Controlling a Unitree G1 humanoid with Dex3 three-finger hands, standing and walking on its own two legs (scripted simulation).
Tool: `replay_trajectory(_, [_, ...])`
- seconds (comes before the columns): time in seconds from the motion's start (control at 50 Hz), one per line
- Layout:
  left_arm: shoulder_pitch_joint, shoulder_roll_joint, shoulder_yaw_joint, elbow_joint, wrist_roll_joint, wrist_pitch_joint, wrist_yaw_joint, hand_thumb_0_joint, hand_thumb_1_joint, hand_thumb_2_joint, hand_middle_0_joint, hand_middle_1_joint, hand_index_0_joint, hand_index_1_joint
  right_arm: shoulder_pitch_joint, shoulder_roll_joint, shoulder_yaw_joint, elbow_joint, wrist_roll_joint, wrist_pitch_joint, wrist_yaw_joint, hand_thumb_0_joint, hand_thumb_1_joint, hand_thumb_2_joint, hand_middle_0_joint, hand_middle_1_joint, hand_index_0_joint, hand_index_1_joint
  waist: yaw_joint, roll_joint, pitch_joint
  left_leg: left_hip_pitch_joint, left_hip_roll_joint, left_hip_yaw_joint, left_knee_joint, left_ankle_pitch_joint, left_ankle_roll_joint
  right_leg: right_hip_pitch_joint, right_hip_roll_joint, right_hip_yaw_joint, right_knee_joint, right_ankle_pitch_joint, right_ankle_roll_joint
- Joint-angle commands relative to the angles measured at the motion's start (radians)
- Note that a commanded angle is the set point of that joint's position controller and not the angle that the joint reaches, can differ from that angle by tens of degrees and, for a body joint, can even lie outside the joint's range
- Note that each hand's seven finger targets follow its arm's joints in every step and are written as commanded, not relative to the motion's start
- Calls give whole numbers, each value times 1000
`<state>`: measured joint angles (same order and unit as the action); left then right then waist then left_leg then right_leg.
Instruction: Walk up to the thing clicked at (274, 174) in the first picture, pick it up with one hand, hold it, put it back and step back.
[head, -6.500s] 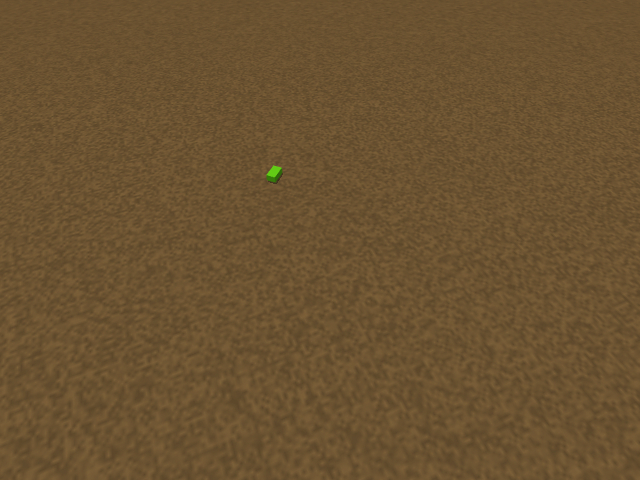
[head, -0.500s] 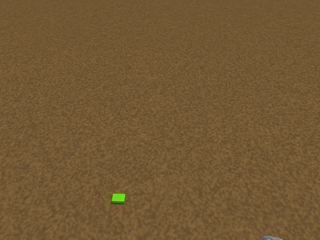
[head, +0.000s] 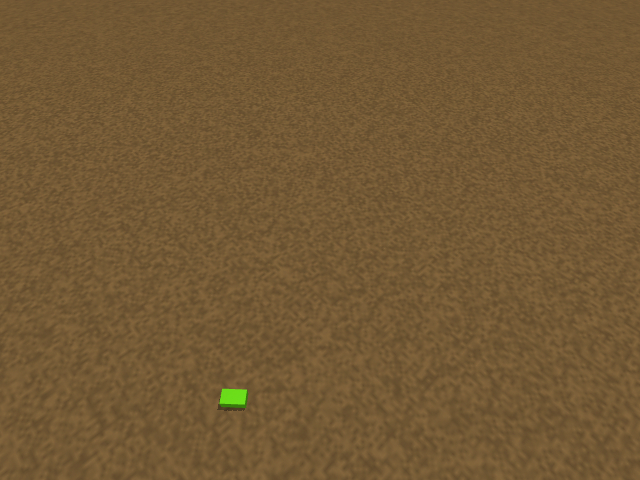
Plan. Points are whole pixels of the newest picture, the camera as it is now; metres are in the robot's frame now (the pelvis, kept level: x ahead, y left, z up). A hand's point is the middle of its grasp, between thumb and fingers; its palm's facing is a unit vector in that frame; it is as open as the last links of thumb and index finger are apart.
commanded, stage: walk up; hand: left
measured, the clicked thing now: (234, 398) +0.47 +0.26 -0.77
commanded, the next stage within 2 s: stand in 0.06 s
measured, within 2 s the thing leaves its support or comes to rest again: neither
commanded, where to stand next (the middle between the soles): +0.07 +0.03 m, yaw -3 degrees
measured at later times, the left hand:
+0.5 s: hand out of the picture +0.10 +0.24 -0.16, palm faces +0.00 -0.94 -0.33, open 7.4 cm
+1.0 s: hand out of the picture +0.12 +0.24 -0.15, palm faces +0.00 -0.94 -0.34, open 7.4 cm
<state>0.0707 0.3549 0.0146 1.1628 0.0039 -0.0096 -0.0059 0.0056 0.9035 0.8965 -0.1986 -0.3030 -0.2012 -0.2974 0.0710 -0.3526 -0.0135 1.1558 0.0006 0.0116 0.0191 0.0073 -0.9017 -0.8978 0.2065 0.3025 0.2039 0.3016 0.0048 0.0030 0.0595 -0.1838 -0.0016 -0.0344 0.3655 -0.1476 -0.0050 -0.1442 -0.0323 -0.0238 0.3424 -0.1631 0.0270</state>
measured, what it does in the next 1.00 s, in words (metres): stands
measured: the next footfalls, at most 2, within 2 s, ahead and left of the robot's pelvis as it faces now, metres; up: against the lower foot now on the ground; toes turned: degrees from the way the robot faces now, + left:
none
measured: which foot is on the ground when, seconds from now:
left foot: down 0.00-1.00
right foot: down 0.00-1.00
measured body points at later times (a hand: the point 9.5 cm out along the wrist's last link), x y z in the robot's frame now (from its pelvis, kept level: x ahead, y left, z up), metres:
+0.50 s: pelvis +0.02 -0.01 +0.00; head +0.04 -0.01 +0.45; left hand +0.10 +0.29 -0.13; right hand +0.11 -0.31 -0.13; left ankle +0.03 +0.12 -0.75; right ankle +0.02 -0.14 -0.75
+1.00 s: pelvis +0.03 -0.02 +0.00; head +0.04 -0.02 +0.45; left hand +0.12 +0.29 -0.13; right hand +0.12 -0.32 -0.13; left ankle +0.03 +0.12 -0.75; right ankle +0.02 -0.14 -0.75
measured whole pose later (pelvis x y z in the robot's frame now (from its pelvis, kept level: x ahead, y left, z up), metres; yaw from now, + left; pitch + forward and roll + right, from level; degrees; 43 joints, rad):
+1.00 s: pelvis +0.03 -0.02 +0.00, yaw +0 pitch -2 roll +0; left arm 0.09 0.35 0.02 1.14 0.00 -0.01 -0.01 0.01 0.90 0.90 -0.20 -0.30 -0.20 -0.30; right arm 0.08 -0.35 0.01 1.13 -0.01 -0.01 0.00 0.01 -0.90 -0.90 0.21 0.30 0.20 0.30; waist 0.00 0.01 0.05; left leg -0.11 0.02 -0.04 0.32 -0.17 -0.03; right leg -0.08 -0.01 -0.03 0.31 -0.19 0.01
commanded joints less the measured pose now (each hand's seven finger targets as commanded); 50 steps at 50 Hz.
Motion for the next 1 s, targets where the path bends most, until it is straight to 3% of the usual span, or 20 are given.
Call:
replay_trajectory(0.0, [-50, 217, 37, -62, 5, -24, 14, 0, 900, 900, -200, -300, -200, -300, -51, -219, -44, -58, -4, -22, -11, 0, -900, -900, 200, 300, 200, 300, -3, 9, -96, -6, 117, -112, -91, -17, 28, 33, -101, 84, -64, -3, -39])
replay_trajectory(0.02, [-45, 219, 38, -63, 5, -24, 14, 0, 900, 900, -200, -300, -200, -300, -57, -222, -45, -64, -5, -22, -11, 0, -900, -900, 200, 300, 200, 300, -3, 12, -88, -7, 114, -108, -89, -23, 27, 22, -101, 83, -62, 5, -39])
replay_trajectory(0.04, [-22, 195, 34, -49, 5, -20, 11, 0, 900, 900, -200, -300, -200, -300, -38, -180, -31, -59, -11, -28, -14, 0, -900, -900, 200, 300, 200, 300, -6, -13, -98, -3, 120, -122, -118, -81, 22, 30, -90, 83, -61, -33, -34])
replay_trajectory(0.06, [-8, 184, 31, -49, 6, -19, 9, 0, 900, 900, -200, -300, -200, -300, -51, -192, -31, -64, -12, -31, -14, 0, -900, -900, 200, 300, 200, 300, 3, 10, -82, -11, 118, -125, -123, -114, 21, 24, -86, 82, -60, -38, -31])
replay_trajectory(0.12, [-27, 201, 35, -67, 7, -25, 9, 0, 900, 900, -200, -300, -200, -300, -51, -206, -33, -68, -15, -39, -17, 0, -900, -900, 200, 300, 200, 300, -1, 4, -105, 23, 115, -101, -88, 27, 21, 33, -103, 96, -67, 30, -32])
replay_trajectory(0.26, [-23, 208, 37, -76, 6, -26, 11, 0, 900, 900, -200, -300, -200, -300, -43, -200, -31, -71, -11, -40, -19, 0, -900, -900, 200, 300, 200, 300, -8, -9, -89, 39, 116, -93, -79, 61, 17, 26, -102, 96, -74, 32, -31])
replay_trajectory(0.4, [-14, 201, 38, -81, 4, -30, 13, 0, 900, 900, -200, -300, -200, -300, -43, -202, -30, -73, -10, -42, -21, 0, -900, -900, 200, 300, 200, 300, -6, -1, -113, 67, 122, -81, -60, 163, 17, 62, -104, 90, -67, 132, -27])
replay_trajectory(0.44, [-15, 207, 41, -81, 5, -29, 14, 0, 900, 900, -200, -300, -200, -300, -43, -197, -30, -75, -10, -40, -24, 0, -900, -900, 200, 300, 200, 300, -7, -14, -116, 75, 122, -78, -58, 176, 15, 66, -105, 88, -65, 150, -28])
replay_trajectory(0.48, [-16, 206, 40, -81, 4, -26, 14, 0, 900, 900, -200, -300, -200, -300, -45, -194, -27, -75, -8, -38, -23, 0, -900, -900, 200, 300, 200, 300, -4, -4, -92, 54, 119, -82, -73, 128, 13, 62, -100, 86, -76, 100, -26])
replay_trajectory(0.58, [-23, 207, 41, -87, 3, -27, 14, 0, 900, 900, -200, -300, -200, -300, -38, -202, -27, -74, -9, -39, -26, 0, -900, -900, 200, 300, 200, 300, -6, -2, -115, 78, 126, -76, -61, 195, 11, 84, -107, 87, -70, 175, -30])
replay_trajectory(0.72, [-19, 201, 39, -86, 5, -23, 13, 0, 900, 900, -200, -300, -200, -300, -51, -209, -25, -80, -7, -39, -26, 0, -900, -900, 200, 300, 200, 300, -1, 2, -91, 77, 126, -76, -76, 147, 12, 72, -100, 84, -85, 121, -29])
replay_trajectory(0.8, [-23, 205, 41, -89, 5, -23, 13, 0, 900, 900, -200, -300, -200, -300, -35, -210, -24, -79, -9, -42, -28, 0, -900, -900, 200, 300, 200, 300, -2, 6, -124, 92, 133, -70, -68, 224, 15, 106, -109, 86, -68, 204, -35])
replay_trajectory(0.98, [-21, 209, 38, -89, 4, -21, 13, 0, 900, 900, -200, -300, -200, -300, -39, -211, -24, -84, -9, -40, -29, 0, -900, -900, 200, 300, 200, 300, -2, 3, -103, 98, 131, -71, -77, 187, 12, 84, -103, 83, -76, 162, -37])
